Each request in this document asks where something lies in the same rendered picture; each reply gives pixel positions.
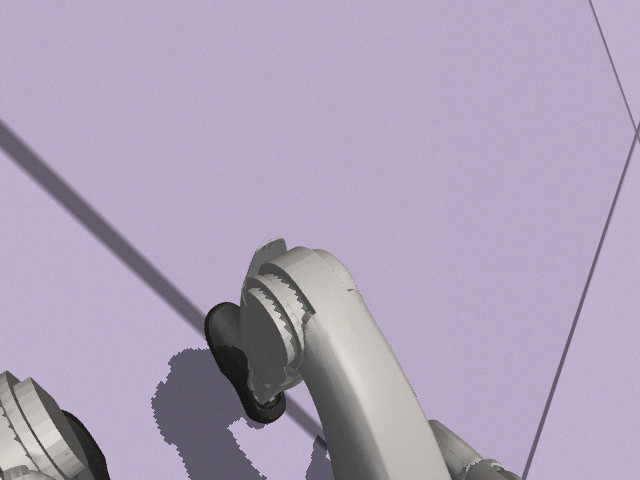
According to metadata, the right robot arm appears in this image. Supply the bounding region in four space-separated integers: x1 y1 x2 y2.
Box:
465 459 522 480

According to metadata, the right robot foot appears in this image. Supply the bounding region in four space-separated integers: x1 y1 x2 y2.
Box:
204 302 286 424

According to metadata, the right robot hand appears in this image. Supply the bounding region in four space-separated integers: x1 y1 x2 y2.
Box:
428 420 485 480

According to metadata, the left robot foot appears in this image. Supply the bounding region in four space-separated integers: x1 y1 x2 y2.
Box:
61 410 110 480

